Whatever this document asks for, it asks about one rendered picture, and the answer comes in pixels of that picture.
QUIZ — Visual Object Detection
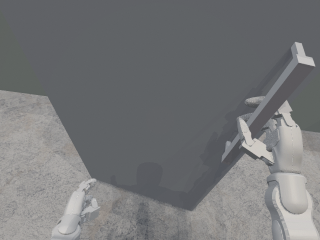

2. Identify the right robot hand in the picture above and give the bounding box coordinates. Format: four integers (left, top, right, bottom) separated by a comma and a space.
236, 96, 304, 174

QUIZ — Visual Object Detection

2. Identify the fridge door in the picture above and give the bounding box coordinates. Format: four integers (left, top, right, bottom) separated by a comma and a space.
0, 0, 320, 211

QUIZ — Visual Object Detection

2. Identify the handle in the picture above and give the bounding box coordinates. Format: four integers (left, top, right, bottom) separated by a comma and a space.
221, 42, 316, 165

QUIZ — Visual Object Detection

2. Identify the robot right forearm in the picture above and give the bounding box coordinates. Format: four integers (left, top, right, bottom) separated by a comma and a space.
264, 172, 320, 240

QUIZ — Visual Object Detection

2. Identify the robot left forearm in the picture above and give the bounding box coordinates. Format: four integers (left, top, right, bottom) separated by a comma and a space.
50, 214, 82, 240

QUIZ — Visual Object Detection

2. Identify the left robot hand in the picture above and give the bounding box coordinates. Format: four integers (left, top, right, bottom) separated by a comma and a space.
63, 178, 100, 224

